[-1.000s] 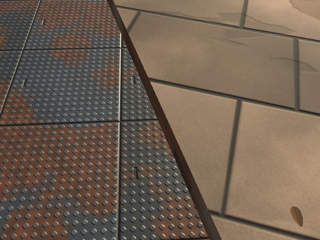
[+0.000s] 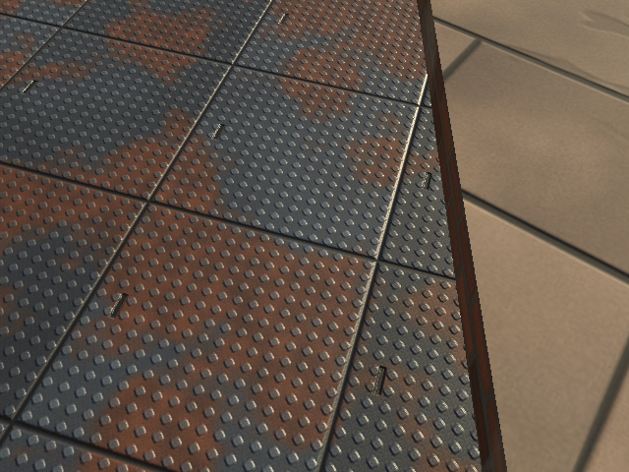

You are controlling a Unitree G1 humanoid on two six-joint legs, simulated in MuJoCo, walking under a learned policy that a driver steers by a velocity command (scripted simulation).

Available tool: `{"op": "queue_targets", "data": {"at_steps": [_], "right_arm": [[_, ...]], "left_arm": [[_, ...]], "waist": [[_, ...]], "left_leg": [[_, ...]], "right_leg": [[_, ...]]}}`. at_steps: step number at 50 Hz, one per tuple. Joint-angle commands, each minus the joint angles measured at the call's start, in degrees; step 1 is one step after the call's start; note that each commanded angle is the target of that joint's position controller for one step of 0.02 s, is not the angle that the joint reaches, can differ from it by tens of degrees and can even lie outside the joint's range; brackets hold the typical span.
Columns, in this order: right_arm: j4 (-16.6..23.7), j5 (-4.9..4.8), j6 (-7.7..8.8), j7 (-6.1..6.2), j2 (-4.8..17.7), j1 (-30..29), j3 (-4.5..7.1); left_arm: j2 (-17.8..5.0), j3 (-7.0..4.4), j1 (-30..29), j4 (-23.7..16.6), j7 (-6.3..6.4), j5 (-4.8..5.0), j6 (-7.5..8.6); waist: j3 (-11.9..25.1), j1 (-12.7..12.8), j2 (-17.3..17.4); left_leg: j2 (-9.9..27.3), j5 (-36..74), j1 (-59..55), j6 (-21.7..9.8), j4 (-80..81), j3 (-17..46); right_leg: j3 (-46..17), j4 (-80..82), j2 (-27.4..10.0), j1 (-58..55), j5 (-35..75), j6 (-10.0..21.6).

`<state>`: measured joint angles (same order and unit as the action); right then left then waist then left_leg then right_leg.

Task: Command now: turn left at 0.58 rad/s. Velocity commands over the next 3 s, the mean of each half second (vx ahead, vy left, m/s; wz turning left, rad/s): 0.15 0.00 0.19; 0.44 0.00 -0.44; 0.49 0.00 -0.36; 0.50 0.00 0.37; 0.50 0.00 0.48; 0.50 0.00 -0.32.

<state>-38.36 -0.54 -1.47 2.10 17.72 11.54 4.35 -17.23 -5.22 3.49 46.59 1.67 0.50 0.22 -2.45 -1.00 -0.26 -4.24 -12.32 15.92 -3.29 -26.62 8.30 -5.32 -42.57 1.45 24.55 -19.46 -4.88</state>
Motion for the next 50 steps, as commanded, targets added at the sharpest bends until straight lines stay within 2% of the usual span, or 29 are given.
{"op": "queue_targets", "data": {"at_steps": [1,3,5,6,7,8,9,11,13,18,20,22,23,24,25,26,27,29,31,36,38,41,43,45,46,47,48,49,50], "right_arm": [[4.21,-0.17,0.07,-0.3,10.41,-0.78,2.97],[4.74,-0.54,-0.27,-0.29,9.68,-2.32,2.66],[4.94,-0.9,-0.58,0.01,8.09,-2.33,2.04],[5.1,0.23,-0.46,-0.11,5.28,-0.09,1.18],[5.99,0.09,-0.12,-0.08,4.97,1.76,1.26],[5.61,0.95,0.18,-0.01,9.36,1.73,2.37],[4.73,0.23,0.11,-0.14,11.67,1.56,3.37],[3.85,0.43,-0.49,-0.12,8.69,1.26,2.76],[4.12,-0.02,-0.03,-0.93,5.22,-0.64,1.38],[5.64,-0.21,3.14,-1.85,2.46,-6.98,0.03],[4.22,-0.64,4.15,-2.06,3.32,-3.52,0.57],[1.72,-0.63,4.52,-1.74,4.32,2.38,1.42],[0.89,-0.68,4.59,-1.09,5.4,7.56,1.94],[0.06,0.15,4.49,-0.22,8.45,15.3,2.53],[-0.89,1.14,4.52,-0.88,14.51,16.63,4.21],[-0.54,1.17,5.52,-1.25,10.0,14.01,3.19],[-0.38,0.6,6.4,-1.43,6.18,10.91,1.99],[-0.52,0.17,7.06,-1.74,4.02,7.39,1.34],[-0.83,0.86,7.38,-1.69,3.48,7.03,1.31],[-2.27,0.97,7.55,-1.44,4.85,6.75,1.81],[-3.34,0.47,7.42,-1.18,6.09,8.41,2.17],[-4.88,-0.41,6.75,-1.21,7.4,10.16,2.6],[-5.01,-0.36,5.92,-0.97,8.86,9.7,2.87],[-4.52,-0.31,4.74,-0.49,10.49,8.97,3.05],[-4.01,-0.31,4.75,-0.1,10.1,9.2,2.6],[-1.1,1.29,5.49,-0.58,3.79,13.09,0.5],[-0.32,0.81,7.62,-1.19,2.03,13.42,-0.94],[1.6,-1.6,8.94,-1.89,6.98,6.29,0.39],[2.5,-2.12,9.63,-2.0,6.79,4.03,0.14]], "left_arm": [[-5.63,-1.08,-1.33,-3.94,-0.58,0.37,1.46],[-5.86,-1.03,1.53,-3.23,-1.11,0.43,1.91],[-6.89,-1.3,4.28,-2.44,-1.54,-0.31,2.22],[-10.14,-1.8,4.44,-3.12,-1.29,-1.41,2.02],[-12.61,-2.07,3.46,-2.81,-1.05,-2.47,1.51],[-9.99,-1.44,3.31,-3.38,-1.02,-2.22,1.82],[-8.54,-0.95,1.72,-3.85,-0.86,-1.53,1.96],[-6.7,-0.32,2.02,-3.11,-0.58,0.26,1.82],[-6.69,-0.04,5.42,-1.66,-0.28,0.78,1.51],[-10.15,-0.63,8.95,-0.87,-0.33,0.77,1.73],[-11.15,-0.75,9.18,-0.78,-0.91,1.56,1.69],[-9.18,-0.04,8.81,-0.94,-1.27,1.79,1.8],[-5.77,0.99,7.71,-1.41,-1.57,1.38,2.36],[0.24,2.79,5.26,-3.04,-2.06,0.26,3.1],[-1.41,2.33,4.73,-5.95,-1.6,1.77,4.14],[-6.72,0.84,4.75,-5.22,-1.32,2.72,4.3],[-7.91,0.15,6.21,-4.31,-1.65,2.8,4.08],[-6.69,-0.07,7.53,-2.94,-1.89,1.75,3.57],[-4.0,0.5,7.0,-2.98,-2.54,1.31,3.46],[-1.3,1.83,1.54,-6.58,-3.85,0.72,3.23],[-0.34,2.53,-2.45,-8.73,-4.67,0.49,3.31],[-1.31,2.46,-4.96,-11.14,-5.73,0.87,3.21],[-3.33,1.6,-3.84,-12.1,-5.99,0.95,2.97],[-7.53,-0.8,7.57,-10.04,-5.5,1.25,2.5],[-10.82,-2.63,16.46,-7.93,-4.51,1.33,1.94],[-16.98,-4.07,21.52,-7.46,-3.42,1.15,1.53],[-16.27,-3.18,20.27,-9.25,-3.54,1.09,2.2],[-12.03,-1.89,19.04,-9.02,-3.77,0.66,2.76],[-10.88,-1.5,16.46,-8.66,-3.83,0.72,3.14]], "waist": [[6.84,-0.36,9.6],[8.32,0.84,9.65],[8.99,2.17,7.36],[10.34,0.52,-1.63],[7.03,-1.64,-13.53],[7.42,0.04,-11.8],[6.22,-0.07,-8.26],[4.95,0.23,-7.22],[2.53,2.23,-9.78],[0.35,5.14,-10.4],[0.36,3.0,-9.34],[1.14,-0.56,-7.16],[3.78,-3.46,-5.8],[8.27,-6.79,4.23],[6.13,-5.98,15.96],[1.63,-5.32,10.96],[-1.79,-3.5,10.82],[-4.19,-1.84,9.35],[-3.76,-1.59,7.29],[-4.73,-2.33,4.95],[-5.98,-3.66,4.04],[-6.13,-3.27,3.68],[-2.7,-1.04,5.17],[5.92,5.8,6.2],[10.6,10.4,4.6],[17.05,8.12,-9.38],[27.21,6.66,-9.9],[20.61,9.09,-5.23],[12.37,7.11,-2.92]], "left_leg": [[14.25,21.76,-9.1,-9.78,4.09,17.95],[13.6,25.03,-10.24,-8.6,1.56,18.28],[10.01,17.68,-6.44,-4.35,-1.66,16.12],[4.74,3.99,-0.54,-1.12,-9.9,10.53],[-4.29,-21.39,10.14,2.13,-18.21,3.04],[-1.55,-26.65,11.88,4.83,-31.15,2.87],[-0.82,-23.41,12.67,5.68,-37.31,3.3],[0.79,-15.59,16.36,6.77,-36.85,2.56],[1.41,-11.47,17.86,7.16,-31.24,-0.83],[3.57,-11.79,7.38,6.06,-10.89,-8.28],[2.31,-6.15,-1.04,4.75,-1.49,-9.74],[2.23,1.84,-13.62,3.05,6.75,-10.0],[6.05,1.17,-22.96,2.07,6.35,-6.56],[17.77,-2.18,-32.4,-0.59,8.28,6.15],[28.21,-16.2,-28.06,-8.0,14.44,23.15],[27.56,-23.86,-24.25,-9.89,16.4,23.91],[24.67,-23.4,-23.13,-7.96,17.27,19.24],[21.32,-10.63,-21.88,-5.61,18.74,9.34],[18.67,3.31,-19.48,-4.53,18.99,0.84],[16.56,12.25,-13.52,-5.11,21.35,-11.08],[17.38,12.76,-12.5,-5.16,22.07,-13.69],[19.54,19.02,-17.79,-4.66,19.62,-15.75],[20.03,39.31,-21.39,-3.46,12.79,-17.7],[18.73,56.02,-20.47,-1.57,-4.35,-19.67],[16.76,50.53,-11.2,0.5,-17.94,-20.44],[9.6,9.03,12.88,4.32,-41.71,-19.46],[1.4,-21.8,21.88,4.86,-54.17,-5.62],[4.56,-17.63,28.0,3.82,-55.92,-1.21],[7.09,-12.64,28.83,2.94,-51.73,-2.31]], "right_leg": [[-0.03,5.08,0.96,-0.05,-1.34,0.35],[0.71,11.77,0.52,-4.24,1.91,1.44],[0.19,22.74,-2.59,-14.02,16.43,3.84],[-8.96,23.73,-12.28,-20.3,25.98,7.59],[-20.01,23.87,-20.74,-21.41,38.17,17.49],[-23.86,24.46,-25.66,-18.49,36.51,23.73],[-19.49,24.16,-22.69,-17.74,33.36,22.62],[-13.88,26.23,-16.46,-19.68,9.81,17.45],[-12.82,30.22,-13.81,-20.67,-4.79,16.55],[-10.18,31.72,-12.94,-16.91,-0.59,16.69],[-10.52,30.77,-12.6,-12.76,-0.14,17.07],[-10.48,27.43,-10.77,-5.98,-0.13,15.15],[-9.09,22.35,-8.3,0.04,-2.35,12.26],[-2.98,5.34,-2.29,8.55,-8.19,7.91],[1.44,-4.97,-0.13,18.33,-14.6,6.81],[-2.35,-14.2,-4.0,20.77,-12.73,7.28],[-3.62,-17.17,-4.65,23.15,-7.55,8.01],[-3.4,-18.85,-5.94,24.58,0.26,7.94],[-2.25,-19.36,-6.27,23.05,6.87,7.11],[2.56,-4.94,-6.43,17.52,18.74,4.21],[5.52,0.85,-6.07,14.62,21.22,4.82],[7.2,5.76,-5.22,13.81,18.19,7.47],[10.01,6.72,-2.06,9.17,13.36,10.06],[12.58,7.49,2.93,-6.88,10.93,13.13],[9.87,9.2,3.45,-22.59,11.78,15.23],[-16.66,10.42,-11.38,-44.59,4.01,23.42],[-44.13,21.97,-20.55,-50.17,-6.35,30.23],[-38.79,26.2,-19.31,-45.82,-8.41,26.42],[-31.2,26.87,-17.21,-36.98,-5.58,24.08]]}}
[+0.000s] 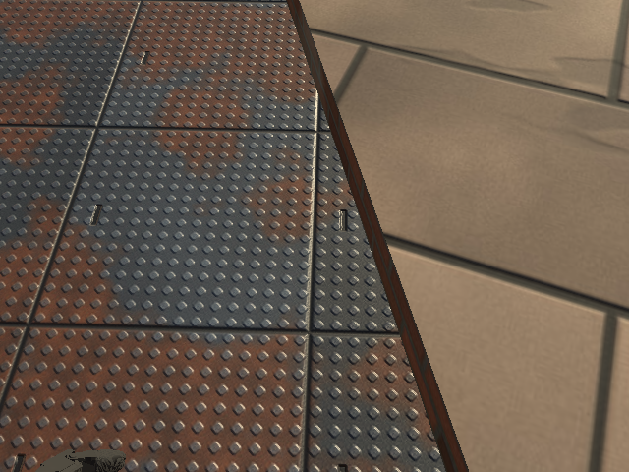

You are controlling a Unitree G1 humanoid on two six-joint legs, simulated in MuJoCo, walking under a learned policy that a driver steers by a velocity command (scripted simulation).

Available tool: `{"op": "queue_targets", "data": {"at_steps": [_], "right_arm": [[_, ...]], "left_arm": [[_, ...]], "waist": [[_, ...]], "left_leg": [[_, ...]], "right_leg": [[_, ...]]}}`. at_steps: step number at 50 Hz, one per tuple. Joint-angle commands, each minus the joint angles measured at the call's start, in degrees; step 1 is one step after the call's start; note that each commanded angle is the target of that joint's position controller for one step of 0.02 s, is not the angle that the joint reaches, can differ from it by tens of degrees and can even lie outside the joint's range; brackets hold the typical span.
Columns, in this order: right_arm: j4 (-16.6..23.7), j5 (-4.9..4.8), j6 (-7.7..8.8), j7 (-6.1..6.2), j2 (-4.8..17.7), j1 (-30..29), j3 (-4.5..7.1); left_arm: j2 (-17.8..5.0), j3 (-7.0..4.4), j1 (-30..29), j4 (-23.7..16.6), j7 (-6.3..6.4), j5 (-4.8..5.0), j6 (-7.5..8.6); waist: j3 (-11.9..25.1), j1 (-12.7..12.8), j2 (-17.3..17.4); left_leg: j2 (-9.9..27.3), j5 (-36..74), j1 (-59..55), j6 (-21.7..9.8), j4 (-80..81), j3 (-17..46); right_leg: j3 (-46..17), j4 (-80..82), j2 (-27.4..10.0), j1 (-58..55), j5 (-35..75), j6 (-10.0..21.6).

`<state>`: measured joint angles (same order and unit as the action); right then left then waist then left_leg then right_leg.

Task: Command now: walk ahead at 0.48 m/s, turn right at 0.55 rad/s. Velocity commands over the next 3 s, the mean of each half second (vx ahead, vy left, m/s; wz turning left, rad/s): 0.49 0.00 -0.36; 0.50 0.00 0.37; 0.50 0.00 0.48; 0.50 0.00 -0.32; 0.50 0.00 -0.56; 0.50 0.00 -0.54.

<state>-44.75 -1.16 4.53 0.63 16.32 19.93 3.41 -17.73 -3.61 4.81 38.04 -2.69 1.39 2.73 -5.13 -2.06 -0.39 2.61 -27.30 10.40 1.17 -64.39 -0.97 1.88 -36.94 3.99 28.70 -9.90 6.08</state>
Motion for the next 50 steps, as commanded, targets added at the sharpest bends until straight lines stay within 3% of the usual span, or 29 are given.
{"op": "queue_targets", "data": {"at_steps": [1,2,3,5,7,11,15,17,20,21,22,23,24,25,26,27,28,31,34,36,41,43,44,45,46,47,48,49,50], "right_arm": [[8.71,-0.17,3.84,-0.05,7.83,-4.92,1.07],[8.4,0.94,3.4,0.3,8.26,-4.21,1.57],[8.24,1.3,2.66,0.26,8.46,-2.98,1.77],[8.07,2.06,1.5,0.32,7.56,-1.88,1.69],[9.31,2.63,0.94,0.49,6.23,-5.18,1.29],[10.77,2.13,1.47,-0.28,3.65,-13.54,0.09],[12.34,0.85,2.44,-1.73,4.23,-19.83,0.01],[13.23,0.9,2.83,-2.21,5.23,-21.08,0.39],[12.62,0.87,2.96,-2.16,6.69,-16.22,1.31],[11.07,1.05,3.04,-1.8,7.95,-10.51,2.15],[10.1,1.76,3.16,-1.52,10.24,-2.95,2.78],[8.41,2.38,2.83,-1.69,14.8,3.95,4.04],[6.5,0.69,2.29,-2.58,12.05,7.07,3.55],[7.42,-0.08,1.98,-2.55,8.41,3.59,2.33],[8.32,0.53,1.41,-2.35,7.61,-0.31,1.96],[8.43,1.02,0.97,-2.34,7.21,-2.4,1.72],[8.73,1.38,0.96,-2.2,6.49,-3.67,1.38],[8.51,0.88,0.78,-1.76,6.61,-4.73,1.47],[7.5,0.26,0.24,-1.02,8.86,-4.18,2.37],[6.51,0.14,-0.63,-0.45,9.63,-2.16,2.67],[5.71,-0.38,-2.23,0.23,9.14,1.33,2.69],[6.24,-0.44,-2.26,0.22,8.26,0.0,2.61],[7.14,-0.02,-2.09,0.21,5.94,-0.7,1.91],[8.84,1.1,-1.8,0.14,1.6,-1.12,0.56],[10.76,-0.66,-1.41,0.22,1.0,5.41,0.29],[8.94,-0.86,-1.96,0.28,6.65,5.94,1.6],[9.46,-0.51,-2.52,0.08,8.42,1.7,2.27],[9.62,-0.04,-3.09,0.07,7.79,0.23,2.36],[10.42,0.25,-3.34,-0.12,7.25,-1.03,2.56]], "left_arm": [[-8.97,-2.62,11.0,-0.67,0.59,-0.25,0.82],[-7.43,-2.09,7.78,-1.64,0.83,-0.93,1.03],[-7.05,-1.93,5.88,-2.57,1.1,-1.51,1.05],[-7.42,-2.11,5.62,-2.1,1.6,-1.24,1.31],[-8.21,-2.34,7.43,-1.06,2.38,-0.98,1.34],[-7.78,-2.07,10.72,0.75,3.51,-0.45,0.74],[-8.4,-2.12,15.38,3.12,3.74,-0.12,0.53],[-8.46,-2.21,16.68,3.81,3.74,-0.17,0.37],[-8.68,-2.51,16.23,4.25,3.79,-0.3,-0.07],[-7.84,-2.15,15.33,3.97,3.68,-0.46,-0.09],[-5.76,-1.24,15.51,3.07,3.63,-1.24,-0.01],[-2.79,-0.17,22.42,2.84,3.7,-0.75,0.68],[-3.55,0.12,23.22,3.28,3.44,-0.86,1.39],[-7.87,-0.91,17.48,2.01,3.06,-0.05,1.81],[-7.73,-0.79,11.53,0.58,2.98,-0.02,2.26],[-6.76,-0.69,8.21,-0.52,2.93,-0.97,2.71],[-6.14,-0.86,8.28,-0.72,2.93,-1.7,2.85],[-4.04,-0.45,10.57,-0.2,2.99,-2.13,2.5],[-2.17,0.41,4.97,-1.55,3.08,-2.3,2.39],[-1.44,0.84,2.34,-1.58,2.59,-2.21,2.59],[-4.17,-0.3,-1.86,-3.17,1.86,-1.2,3.4],[-5.86,-1.5,1.52,-2.74,2.37,-0.86,4.03],[-7.21,-2.29,7.17,-2.01,2.74,-1.82,4.19],[-11.09,-3.42,17.08,-0.9,3.35,-2.6,4.0],[-13.99,-4.25,19.87,1.67,2.69,-3.33,3.29],[-8.9,-3.31,17.24,0.52,2.43,-2.51,3.23],[-5.58,-2.39,15.0,-0.09,2.49,-2.11,2.97],[-4.04,-1.78,12.55,-0.44,2.4,-2.23,2.78],[-3.07,-1.46,10.69,-0.04,2.52,-2.21,2.58]], "waist": [[10.09,5.25,1.35],[7.88,2.83,0.41],[7.07,1.22,-1.33],[6.44,0.17,-2.0],[4.77,0.92,-1.82],[4.23,4.67,-3.41],[3.08,7.71,-3.98],[2.95,7.7,-4.51],[3.9,4.38,-6.44],[7.27,1.18,-5.49],[15.2,-2.01,-2.65],[24.96,-1.46,10.68],[25.72,-1.8,18.49],[17.31,-2.5,10.79],[10.95,-2.25,4.95],[5.9,-1.16,1.71],[4.99,0.61,2.21],[5.75,2.79,5.63],[4.4,1.38,5.27],[5.67,-0.1,6.02],[5.29,-0.59,6.13],[6.14,2.54,7.34],[10.25,5.38,7.64],[18.04,8.94,-1.48],[19.54,5.25,-18.15],[14.0,5.49,-10.48],[8.65,6.11,-7.16],[6.4,5.21,-4.73],[3.88,4.08,-5.22]], "left_leg": [[2.55,6.24,32.04,-1.43,-8.52,6.41],[4.17,8.9,27.79,-1.01,-4.75,6.62],[4.77,10.44,24.7,-0.39,-3.54,6.76],[5.07,11.64,22.54,1.56,0.31,5.77],[4.43,15.91,23.93,3.23,6.04,4.79],[2.03,32.44,21.71,3.93,24.43,3.67],[0.55,36.53,20.31,2.48,32.5,3.8],[0.19,31.8,21.94,0.73,34.77,4.24],[-0.98,23.6,16.9,-2.51,37.07,3.03],[-2.23,25.22,9.36,-4.37,39.34,1.14],[2.73,30.49,-4.72,-7.85,36.19,5.41],[13.69,25.23,-27.12,-16.84,36.72,26.8],[17.79,15.25,-31.56,-19.73,45.3,43.09],[16.5,6.32,-26.14,-17.45,46.82,39.93],[14.34,7.76,-18.19,-16.1,48.1,33.32],[12.02,12.94,-10.95,-15.75,49.84,29.1],[10.24,17.89,-7.1,-15.24,50.97,26.65],[6.98,25.67,-1.78,-15.85,53.04,20.99],[4.66,28.26,3.42,-14.95,53.24,15.99],[3.93,28.51,4.59,-13.96,51.77,15.1],[5.23,20.67,1.58,-11.9,46.58,22.23],[3.88,20.91,0.9,-10.13,42.18,23.81],[0.9,21.43,4.0,-7.95,34.5,21.63],[-3.91,9.57,12.57,-4.88,15.97,15.0],[-7.92,-7.98,28.7,-3.12,2.34,10.73],[-4.27,-4.77,33.96,-1.94,-6.43,12.91],[-2.81,0.23,35.74,-1.37,-9.69,11.82],[-1.45,4.44,34.47,-0.68,-9.75,10.92],[-0.4,7.82,34.02,-0.08,-8.18,10.92]], "right_leg": [[-32.57,21.58,-17.31,-31.97,-8.93,11.34],[-27.91,22.49,-15.1,-25.11,-2.33,10.5],[-26.2,23.91,-13.84,-20.67,1.17,10.61],[-22.86,25.13,-13.0,-15.92,8.17,11.46],[-19.66,25.39,-11.62,-13.38,12.03,10.99],[-14.43,23.91,-8.02,-13.38,9.04,6.95],[-17.37,21.78,-11.1,-17.67,5.1,6.43],[-19.87,18.66,-13.49,-22.79,7.95,6.07],[-21.65,13.72,-15.26,-27.02,18.91,4.35],[-18.96,7.38,-12.71,-27.31,28.04,3.2],[-15.6,-4.9,-9.81,-22.24,26.91,1.5],[-9.07,-26.05,-1.47,-2.85,9.46,-3.28],[-8.73,-36.41,1.27,8.79,-21.99,-5.2],[-10.22,-40.1,-2.78,14.46,-19.64,-4.75],[-8.26,-38.8,-5.07,15.0,-15.07,-4.57],[-7.33,-34.38,-6.53,14.55,-12.16,-4.71],[-7.68,-30.06,-8.19,11.86,-9.62,-4.89],[-6.0,-21.05,-8.39,6.43,-8.02,-6.97],[-4.66,-7.24,-6.85,2.02,-1.04,-8.93],[-4.05,-2.32,-4.64,-2.8,5.32,-9.94],[-5.74,7.0,-2.75,-8.04,4.82,-9.02],[-5.36,12.9,-3.27,-14.28,3.9,-6.89],[-8.08,12.97,-7.26,-24.1,4.62,-4.79],[-18.92,12.31,-18.65,-38.08,6.19,-0.8],[-42.92,17.63,-28.71,-44.93,-5.24,6.83],[-43.21,18.52,-28.49,-40.7,-14.01,6.91],[-33.97,18.91,-25.86,-35.86,-13.12,5.18],[-27.81,20.27,-23.17,-30.98,-9.13,3.96],[-23.44,21.48,-21.33,-27.32,-4.93,3.42]]}}
Over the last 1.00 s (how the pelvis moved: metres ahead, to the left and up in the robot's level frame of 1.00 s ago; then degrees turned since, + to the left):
0.28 -0.04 -0.03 -13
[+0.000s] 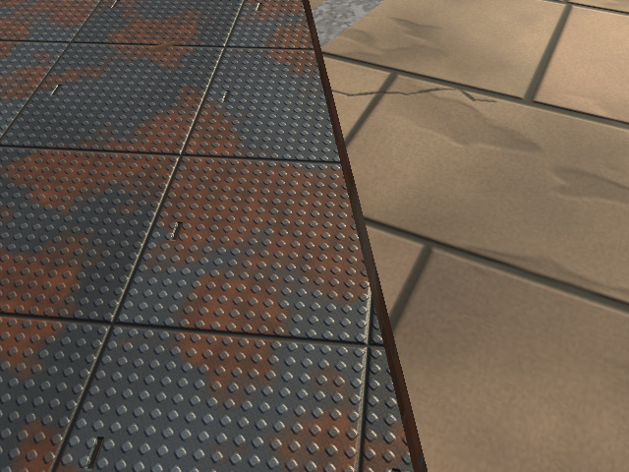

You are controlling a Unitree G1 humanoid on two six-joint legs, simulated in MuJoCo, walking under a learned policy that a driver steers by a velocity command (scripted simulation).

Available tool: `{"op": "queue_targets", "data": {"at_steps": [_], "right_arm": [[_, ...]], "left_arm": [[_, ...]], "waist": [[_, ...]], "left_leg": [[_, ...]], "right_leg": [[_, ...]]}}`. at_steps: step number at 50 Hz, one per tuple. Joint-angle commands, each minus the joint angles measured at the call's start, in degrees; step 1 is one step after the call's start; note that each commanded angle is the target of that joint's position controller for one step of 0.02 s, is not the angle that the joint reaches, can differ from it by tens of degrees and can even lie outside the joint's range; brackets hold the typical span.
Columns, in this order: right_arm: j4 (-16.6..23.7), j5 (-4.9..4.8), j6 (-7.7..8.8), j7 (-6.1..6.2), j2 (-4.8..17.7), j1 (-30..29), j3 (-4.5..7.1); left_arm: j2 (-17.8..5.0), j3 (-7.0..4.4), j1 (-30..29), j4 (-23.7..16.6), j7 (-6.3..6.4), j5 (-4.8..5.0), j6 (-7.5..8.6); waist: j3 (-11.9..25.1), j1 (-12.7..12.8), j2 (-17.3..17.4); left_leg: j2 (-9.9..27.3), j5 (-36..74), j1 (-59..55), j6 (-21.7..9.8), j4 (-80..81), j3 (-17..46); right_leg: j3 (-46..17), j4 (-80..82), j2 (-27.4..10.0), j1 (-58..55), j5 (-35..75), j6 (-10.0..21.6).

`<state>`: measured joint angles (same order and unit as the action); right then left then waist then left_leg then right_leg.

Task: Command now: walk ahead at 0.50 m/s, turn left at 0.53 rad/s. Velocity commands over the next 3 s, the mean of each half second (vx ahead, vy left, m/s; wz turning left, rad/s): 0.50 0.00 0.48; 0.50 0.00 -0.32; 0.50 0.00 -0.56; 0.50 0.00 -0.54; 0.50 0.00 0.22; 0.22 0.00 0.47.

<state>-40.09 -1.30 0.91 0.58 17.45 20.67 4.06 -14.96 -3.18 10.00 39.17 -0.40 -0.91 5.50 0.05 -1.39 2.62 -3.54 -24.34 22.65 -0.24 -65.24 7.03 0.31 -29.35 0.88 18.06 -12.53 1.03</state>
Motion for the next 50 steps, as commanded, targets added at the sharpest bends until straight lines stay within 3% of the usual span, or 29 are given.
{"op": "queue_targets", "data": {"at_steps": [1,2,5,9,10,11,14,15,17,18,19,20,21,22,23,24,25,27,29,31,37,42,43,45,46,47,48,49,50], "right_arm": [[5.97,0.22,-0.01,-0.41,5.36,-1.91,1.95],[6.14,-0.11,-0.31,-0.67,4.56,-1.67,2.0],[7.98,0.11,-0.95,-0.97,2.27,-4.59,1.48],[9.84,0.59,-0.94,-1.64,1.49,-9.37,1.12],[9.93,0.61,-0.83,-2.11,1.38,-10.65,1.01],[10.46,0.22,-0.35,-2.54,0.86,-13.62,0.65],[11.95,-0.12,0.34,-3.55,0.5,-18.63,0.2],[12.21,-0.18,0.4,-3.85,0.97,-18.86,0.37],[12.34,0.3,0.24,-4.11,2.88,-17.03,1.34],[11.81,0.54,-0.03,-4.05,4.21,-13.12,2.21],[9.52,0.48,-0.29,-3.65,6.38,-3.98,3.68],[7.17,0.09,-0.77,-2.64,8.8,5.05,5.09],[6.6,-0.16,0.05,-2.11,15.55,3.91,5.37],[7.62,0.39,0.89,-2.07,10.72,7.93,4.0],[6.26,1.3,1.81,-2.49,8.25,5.79,3.01],[5.66,0.9,2.35,-2.45,7.67,1.49,2.6],[5.54,1.15,2.7,-2.35,5.49,-2.54,1.9],[5.52,2.11,3.57,-2.33,3.23,-6.31,1.4],[3.96,1.98,4.83,-2.39,2.95,-6.9,1.47],[2.37,2.47,5.4,-2.03,3.38,-6.16,1.79],[-0.25,2.04,5.41,-0.64,4.49,-4.93,2.01],[-3.41,1.0,3.32,-0.27,5.64,-0.25,2.68],[-3.57,0.91,2.73,-0.11,6.07,-0.28,2.81],[-3.5,1.18,1.71,0.66,7.21,-1.68,2.89],[-3.27,1.37,1.27,1.08,7.89,-2.13,2.91],[-3.06,1.15,1.02,1.28,8.32,-3.16,2.78],[-2.34,0.94,1.48,1.54,8.12,-4.46,2.39],[0.02,2.76,2.8,0.46,-0.22,1.35,-0.22],[0.19,1.28,5.19,-0.61,2.31,-1.42,-0.32]], "left_arm": [[-5.51,-1.72,4.55,-0.92,0.51,-0.12,-0.24],[-5.52,-1.89,4.55,-0.45,0.79,-0.61,-0.12],[-7.31,-2.64,6.47,1.7,1.28,-0.57,0.32],[-8.86,-3.24,7.94,3.61,2.19,-0.23,-0.14],[-8.89,-3.21,7.75,3.77,2.28,-0.02,-0.24],[-9.24,-3.29,7.77,4.06,2.64,0.97,-0.2],[-10.9,-3.76,10.2,5.73,2.45,1.93,-0.4],[-11.58,-4.06,10.5,6.11,2.28,2.28,-0.63],[-13.76,-4.77,10.12,6.25,2.19,3.05,-1.19],[-15.18,-5.12,10.0,6.36,2.12,3.48,-1.62],[-14.82,-4.91,9.46,6.28,2.18,3.83,-1.86],[-12.09,-3.76,11.1,6.22,2.16,3.14,-1.43],[-3.06,-0.41,19.51,4.07,0.86,0.05,-0.62],[-7.42,-1.01,17.06,6.01,0.24,2.33,0.97],[-10.87,-2.28,8.42,3.62,0.19,4.91,1.23],[-9.59,-1.71,5.03,2.17,0.61,4.51,1.42],[-9.18,-1.75,4.14,2.83,0.97,2.97,1.14],[-8.41,-1.97,8.44,4.84,0.65,2.71,-0.58],[-6.6,-1.82,9.69,6.0,0.79,2.91,-2.23],[-5.6,-1.71,6.99,5.44,0.96,2.83,-2.89],[-3.44,-0.76,-2.07,3.06,-0.9,2.04,-1.64],[-2.95,-0.05,-9.04,-1.01,-2.68,2.0,-1.54],[-3.11,-0.09,-9.57,-1.83,-3.1,2.05,-1.54],[-4.69,-0.87,-7.27,-2.51,-3.52,2.01,-1.88],[-6.2,-1.78,-2.56,-1.78,-3.42,2.16,-2.15],[-8.82,-3.17,5.19,-0.32,-2.9,2.34,-2.3],[-12.78,-4.88,14.29,1.12,-1.93,2.28,-2.64],[-18.62,-6.07,16.35,1.47,-1.4,2.46,-2.5],[-15.25,-5.01,16.89,0.5,-1.42,2.19,-2.01]], "waist": [[-2.43,2.56,-9.34],[-2.58,2.33,-10.25],[-3.26,2.7,-8.59],[-3.14,4.04,-8.07],[-3.61,4.47,-8.3],[-4.65,5.27,-9.11],[-7.7,6.33,-8.45],[-7.73,5.85,-8.26],[-4.79,3.35,-8.98],[-1.72,0.61,-9.6],[3.25,-4.74,-8.55],[8.12,-9.06,-4.44],[14.89,-1.15,14.29],[26.04,-6.16,7.82],[16.47,-7.21,3.9],[9.16,-4.73,1.79],[5.13,-2.42,0.41],[3.32,1.36,1.92],[1.28,2.58,0.67],[-1.4,2.06,-0.16],[-4.73,-1.17,-0.93],[-6.93,-3.84,-1.49],[-6.49,-3.48,-1.09],[-3.04,-1.0,1.66],[0.56,1.47,3.17],[5.13,5.85,3.11],[9.83,11.08,-0.82],[15.12,5.83,-16.04],[22.41,8.47,-10.75]], "left_leg": [[6.69,7.09,19.59,1.87,-6.27,2.29],[6.65,8.61,19.02,2.46,-6.19,1.84],[7.08,11.23,21.53,3.56,-1.61,1.03],[7.32,20.8,22.45,3.27,8.86,-0.34],[7.51,23.94,21.25,2.64,12.61,-1.95],[7.92,26.52,19.02,2.19,17.13,-4.19],[7.54,25.51,14.73,0.06,24.59,-7.59],[7.2,23.58,14.02,-1.09,26.26,-8.22],[4.13,17.47,8.8,-4.04,27.76,-11.15],[1.9,13.9,2.7,-5.86,28.13,-12.36],[-0.38,17.08,-10.17,-8.11,31.58,-12.65],[1.85,21.19,-28.01,-10.41,33.23,-6.45],[19.39,15.68,-47.79,-20.33,35.04,23.35],[25.31,5.9,-47.68,-23.11,44.5,37.99],[23.58,7.61,-41.36,-19.25,46.66,29.3],[21.47,11.75,-31.7,-16.66,47.51,21.42],[19.2,16.43,-24.15,-14.88,48.34,15.72],[17.04,20.26,-15.97,-13.72,52.37,9.33],[16.71,24.23,-12.87,-13.57,55.38,4.07],[16.0,27.96,-12.28,-12.56,56.9,-1.11],[14.32,28.06,-15.0,-9.11,59.86,-11.34],[17.97,37.51,-28.72,-8.79,55.45,-13.81],[18.38,42.93,-30.71,-8.47,53.22,-14.46],[18.24,64.83,-32.32,-7.23,45.48,-16.08],[17.71,72.91,-32.04,-6.45,38.81,-16.92],[16.31,73.46,-28.21,-5.21,28.36,-18.03],[13.97,60.17,-16.1,-2.66,13.05,-18.57],[2.19,3.22,10.06,1.77,-10.16,-15.2],[-0.84,-9.37,18.49,1.62,-19.38,-1.42]], "right_leg": [[-17.1,15.2,-16.57,-13.68,1.37,7.48],[-14.73,15.46,-16.2,-12.62,4.04,7.35],[-8.62,15.9,-17.18,-12.46,14.71,8.38],[-1.32,15.41,-17.51,-15.05,20.05,7.32],[1.18,15.97,-16.68,-14.66,18.12,6.59],[3.52,17.49,-15.37,-13.39,13.93,5.89],[6.55,19.33,-16.37,-14.53,15.64,5.28],[7.41,18.37,-17.19,-16.64,19.99,5.03],[9.37,11.86,-18.01,-20.52,41.06,4.26],[10.06,4.88,-17.86,-21.02,50.96,4.13],[11.47,-6.05,-16.77,-17.44,53.79,3.18],[11.19,-20.47,-14.57,-4.94,40.85,1.51],[8.39,-44.79,-4.42,19.37,-19.91,-1.8],[-4.66,-53.24,-2.42,21.51,-23.53,-0.89],[-5.0,-54.01,-4.43,26.42,-18.23,0.27],[-4.25,-48.68,-7.02,26.23,-12.23,0.9],[-4.23,-44.73,-9.01,23.76,-7.91,0.71],[-5.72,-41.49,-10.86,17.03,-2.81,0.52],[-6.26,-38.51,-10.43,16.5,-0.55,-0.39],[-7.86,-33.74,-9.48,19.64,4.1,-1.29],[-3.8,-12.95,-6.7,18.96,22.05,-1.13],[-0.49,-6.04,-5.43,25.61,14.57,1.36],[0.93,-5.32,-4.62,25.41,11.47,2.12],[4.64,-5.7,-1.1,19.26,5.17,3.89],[5.89,-6.68,1.05,12.48,2.58,4.95],[6.06,-4.92,3.21,1.01,3.17,6.73],[-1.52,-1.12,-0.15,-16.06,7.38,10.08],[-32.75,0.77,-15.62,-36.79,1.84,21.11],[-49.07,9.13,-20.01,-42.62,-4.15,25.18]]}}
Over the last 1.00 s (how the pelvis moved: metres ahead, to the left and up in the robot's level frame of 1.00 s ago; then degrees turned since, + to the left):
0.55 -0.01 0.02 5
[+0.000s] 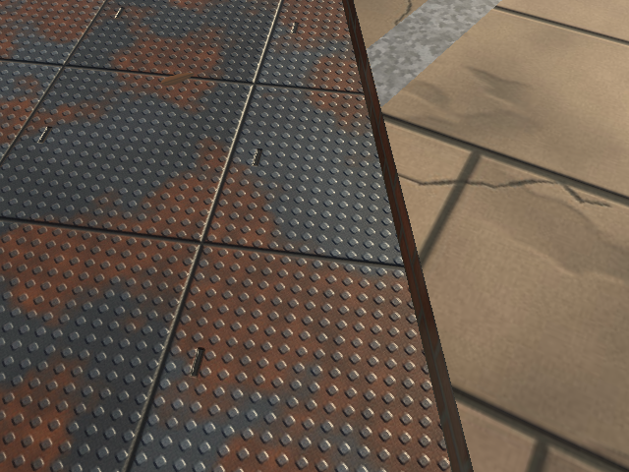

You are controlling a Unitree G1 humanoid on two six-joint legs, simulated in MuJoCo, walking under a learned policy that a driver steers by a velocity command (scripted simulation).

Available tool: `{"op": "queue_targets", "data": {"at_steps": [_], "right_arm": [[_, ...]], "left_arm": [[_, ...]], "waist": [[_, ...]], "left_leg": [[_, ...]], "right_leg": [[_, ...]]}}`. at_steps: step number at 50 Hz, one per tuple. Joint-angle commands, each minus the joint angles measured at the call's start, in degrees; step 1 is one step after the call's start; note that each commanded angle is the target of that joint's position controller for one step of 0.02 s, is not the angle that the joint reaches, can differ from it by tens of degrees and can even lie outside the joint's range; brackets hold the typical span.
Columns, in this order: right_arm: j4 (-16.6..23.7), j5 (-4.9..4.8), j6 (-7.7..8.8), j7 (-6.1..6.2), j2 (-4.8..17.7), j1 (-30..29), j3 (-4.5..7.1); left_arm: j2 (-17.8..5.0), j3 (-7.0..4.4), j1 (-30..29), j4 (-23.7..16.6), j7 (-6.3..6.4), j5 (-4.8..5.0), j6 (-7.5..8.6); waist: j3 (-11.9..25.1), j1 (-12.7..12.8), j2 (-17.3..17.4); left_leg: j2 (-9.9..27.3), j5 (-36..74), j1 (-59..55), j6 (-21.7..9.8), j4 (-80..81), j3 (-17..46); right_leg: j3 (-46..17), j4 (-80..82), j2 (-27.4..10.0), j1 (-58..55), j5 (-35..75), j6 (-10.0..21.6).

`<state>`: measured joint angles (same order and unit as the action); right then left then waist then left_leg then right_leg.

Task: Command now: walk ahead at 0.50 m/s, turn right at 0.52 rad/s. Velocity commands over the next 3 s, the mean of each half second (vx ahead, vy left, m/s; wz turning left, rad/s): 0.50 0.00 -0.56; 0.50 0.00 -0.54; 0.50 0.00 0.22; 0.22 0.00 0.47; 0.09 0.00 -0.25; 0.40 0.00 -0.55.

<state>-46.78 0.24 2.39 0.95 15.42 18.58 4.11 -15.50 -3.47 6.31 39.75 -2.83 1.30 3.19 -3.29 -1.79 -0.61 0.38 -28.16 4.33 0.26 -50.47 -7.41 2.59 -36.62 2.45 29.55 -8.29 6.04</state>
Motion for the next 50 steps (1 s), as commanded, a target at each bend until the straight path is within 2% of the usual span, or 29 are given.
{"op": "queue_targets", "data": {"at_steps": [1,2,3,5,8,11,15,18,20,21,22,23,24,25,26,27,28,29,31,35,39,42,43,44,45,46,47,48,50], "right_arm": [[8.73,-2.45,5.14,-1.7,7.14,-4.32,0.37],[9.52,-2.26,5.88,-1.55,7.27,-6.14,0.13],[9.62,-0.7,5.97,-1.14,7.26,-7.44,0.4],[9.86,0.34,4.78,-0.86,7.61,-6.06,0.98],[10.23,0.66,3.3,-0.53,5.1,-6.73,0.16],[11.35,0.42,3.24,-0.77,3.24,-13.36,-0.8],[12.8,-0.85,3.74,-1.71,4.95,-18.55,-0.23],[12.84,-1.06,4.45,-2.03,7.52,-16.23,1.1],[11.33,-0.46,4.97,-1.6,9.21,-8.35,2.37],[10.87,0.53,5.16,-1.15,12.23,-0.99,3.09],[8.77,1.02,4.34,-1.7,17.21,2.7,4.24],[9.62,0.08,4.23,-2.07,11.77,1.35,3.21],[9.89,-0.36,4.01,-1.83,8.68,-0.9,2.31],[10.06,0.24,3.73,-1.77,7.46,-3.84,1.66],[9.59,0.59,3.53,-1.68,6.02,-5.58,1.24],[7.58,3.32,2.58,-1.07,5.29,-2.77,0.13],[6.93,3.19,2.57,-1.13,6.13,-2.04,0.44],[6.61,2.59,2.8,-1.36,6.3,-1.96,0.44],[6.14,1.83,3.25,-1.54,6.09,-2.06,0.28],[4.6,1.54,2.88,-1.31,6.3,-0.02,0.4],[3.94,1.25,2.36,-0.85,7.92,0.29,0.7],[3.76,0.86,1.28,-0.47,9.65,0.84,0.92],[3.89,-0.05,0.64,-0.47,9.49,0.51,0.72],[4.72,-0.58,0.73,-0.6,8.52,-0.59,0.19],[6.78,1.58,0.59,-1.28,-1.0,1.1,-2.19],[8.07,2.12,0.12,-1.47,3.67,1.92,-1.35],[8.03,2.51,-0.07,-1.72,6.4,-2.2,-0.66],[8.26,2.23,0.47,-2.14,5.46,-3.35,-0.87],[6.44,2.33,-0.18,-2.44,5.02,-0.75,-0.94]], "left_arm": [[-11.92,-4.0,18.96,0.05,1.11,-0.32,0.41],[-10.19,-3.48,15.14,-0.62,1.14,-0.02,0.49],[-8.57,-2.98,10.99,-1.38,1.23,-0.03,0.5],[-7.24,-2.31,7.61,-2.93,2.01,-0.91,0.57],[-9.58,-2.91,8.07,-2.43,3.23,-0.74,0.48],[-11.04,-3.44,9.76,-1.64,4.25,-0.29,-0.27],[-10.75,-3.6,13.62,-0.47,4.79,0.4,-1.28],[-10.34,-3.78,12.55,-1.22,4.74,0.28,-1.12],[-6.97,-2.82,12.77,-1.8,4.44,0.0,-0.94],[-2.74,-1.33,14.44,-2.65,4.09,-1.05,-0.76],[-0.8,-0.52,22.53,-4.56,4.11,1.19,-0.24],[-7.26,-1.68,21.63,-2.62,4.49,1.64,-0.52],[-10.28,-2.58,15.05,-3.34,4.46,0.85,-0.94],[-9.84,-2.65,11.43,-4.01,4.54,0.08,-1.3],[-9.15,-2.78,9.83,-4.7,4.34,-0.38,-1.43],[-6.58,-1.93,10.03,-3.67,1.8,-5.73,-2.25],[-4.68,-1.83,11.41,-3.36,0.75,-5.33,-2.73],[-4.25,-1.73,11.89,-3.04,0.18,-4.43,-3.03],[-4.24,-1.66,10.02,-3.39,-0.24,-3.63,-3.43],[-2.94,-0.66,2.6,-4.84,-0.95,-3.47,-3.33],[-2.25,0.08,-0.96,-6.01,-1.06,-3.53,-3.16],[-3.79,-0.8,5.44,-4.1,0.2,-3.99,-3.12],[-3.37,-1.12,12.42,-1.63,0.6,-4.28,-2.54],[-6.14,-2.3,19.05,0.19,1.26,-4.85,-2.17],[-11.53,-2.68,18.35,-0.7,1.89,-5.01,-1.69],[-15.36,-4.02,20.61,-0.66,2.17,-2.74,-1.98],[-11.79,-3.42,18.26,0.11,2.52,-2.45,-2.34],[-8.84,-2.4,15.49,0.36,2.68,-2.23,-2.18],[-5.55,-1.17,12.0,1.1,3.07,-1.95,-1.39]], "waist": [[18.47,9.87,-4.8],[12.35,7.54,-0.38],[7.83,4.98,2.55],[5.53,1.67,0.01],[3.59,0.99,-1.14],[3.14,3.67,-3.26],[3.61,5.72,-5.02],[3.94,3.27,-7.14],[7.07,-0.97,-6.3],[14.33,-3.3,2.11],[20.24,0.69,23.47],[16.02,-0.83,15.84],[9.51,-2.36,9.69],[6.16,-1.62,5.17],[3.78,-0.78,5.37],[2.69,0.48,1.67],[2.98,1.15,4.26],[3.7,1.6,6.25],[3.84,1.71,8.28],[2.66,-0.05,7.35],[2.52,-0.22,8.53],[7.07,2.82,7.51],[10.15,6.27,4.73],[12.22,9.85,1.82],[10.79,4.83,-12.02],[13.57,7.14,-10.85],[6.14,6.68,-2.87],[2.55,4.92,-3.43],[1.68,1.14,-2.85]], "left_leg": [[-1.14,-0.92,42.24,-0.04,-32.97,14.84],[1.49,3.94,41.72,-0.68,-27.1,14.21],[3.26,6.62,39.21,-0.24,-21.23,13.35],[4.7,9.01,32.46,1.48,-16.16,13.21],[4.72,11.71,29.28,4.52,-4.61,10.75],[1.96,26.48,23.89,5.7,10.45,9.56],[-0.18,32.54,20.52,5.1,19.1,11.61],[0.51,26.57,17.48,2.27,20.93,13.25],[1.96,23.7,6.17,-1.16,23.67,12.83],[11.55,20.85,-7.19,-4.39,24.01,21.94],[23.21,5.22,-21.83,-13.31,31.95,49.92],[22.9,-8.23,-18.79,-12.47,34.75,53.8],[20.43,-5.57,-12.4,-10.3,35.08,43.87],[17.86,3.42,-5.98,-9.32,35.21,35.72],[15.67,10.17,-1.76,-9.43,35.98,30.1],[14.99,17.78,5.44,-8.29,37.27,24.57],[13.68,23.29,6.46,-8.28,37.36,20.6],[13.25,26.99,5.86,-8.46,37.39,17.85],[13.45,31.55,4.18,-9.05,38.41,14.11],[13.78,31.05,1.12,-8.94,39.75,8.13],[13.99,38.27,2.95,-7.19,37.48,2.34],[14.63,61.09,-0.69,-6.62,22.8,-0.81],[12.74,63.94,2.11,-5.68,11.81,-3.04],[10.79,48.86,12.64,-3.03,-0.65,-3.89],[5.52,-2.13,27.85,-0.42,-17.28,-2.82],[0.79,0.01,36.64,0.91,-23.55,5.47],[3.8,4.44,41.11,0.99,-27.48,7.3],[4.66,7.39,40.52,0.76,-27.5,7.21],[5.73,10.27,34.37,1.68,-26.46,6.8]], "right_leg": [[-43.08,18.1,-19.78,-50.18,-8.47,16.73],[-36.23,18.46,-17.33,-42.03,-4.84,14.25],[-31.47,19.25,-15.24,-33.75,1.7,12.51],[-26.79,21.79,-12.93,-24.17,10.61,12.2],[-20.67,23.18,-10.65,-15.99,16.4,11.43],[-16.02,22.14,-6.29,-11.54,11.09,7.59],[-20.73,18.81,-7.63,-14.03,1.59,5.26],[-26.22,13.55,-9.96,-17.18,-2.23,3.55],[-24.57,4.61,-6.57,-15.6,-0.37,0.81],[-18.89,-12.09,-2.26,-9.32,-9.74,-1.31],[-11.6,-30.18,3.93,9.59,-28.21,-4.45],[-13.46,-38.28,-1.08,15.68,-23.91,-5.34],[-12.04,-39.85,-2.83,16.62,-18.72,-5.45],[-10.54,-38.59,-4.65,14.44,-14.88,-5.67],[-10.58,-36.08,-6.08,13.18,-12.42,-5.79],[-7.75,-33.69,-4.63,6.82,-11.69,-5.08],[-6.7,-33.51,-4.13,4.95,-11.14,-4.98],[-6.48,-32.95,-3.91,5.15,-10.35,-4.86],[-6.0,-30.15,-4.11,7.05,-7.82,-5.18],[-3.96,-17.01,-5.2,7.02,-2.44,-5.45],[0.49,-5.74,-3.59,-3.7,-2.82,-3.43],[3.99,-1.46,1.59,-12.72,-8.99,0.05],[4.15,5.17,3.8,-22.44,-4.96,1.45],[-3.76,11.25,-0.45,-33.98,-5.32,2.95],[-26.4,13.7,-18.11,-39.67,3.77,4.56],[-43.89,20.97,-24.45,-40.15,3.44,13.08],[-37.21,20.94,-23.14,-36.67,1.5,13.84],[-30.62,20.86,-19.87,-30.84,5.04,12.66],[-21.14,22.0,-14.59,-23.95,16.19,8.9]]}}
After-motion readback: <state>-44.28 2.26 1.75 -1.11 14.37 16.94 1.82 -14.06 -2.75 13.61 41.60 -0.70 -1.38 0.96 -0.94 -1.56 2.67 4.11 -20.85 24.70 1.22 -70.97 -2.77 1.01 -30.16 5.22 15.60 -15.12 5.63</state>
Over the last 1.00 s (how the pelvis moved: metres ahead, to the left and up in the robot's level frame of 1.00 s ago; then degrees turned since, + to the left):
0.53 0.14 -0.02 2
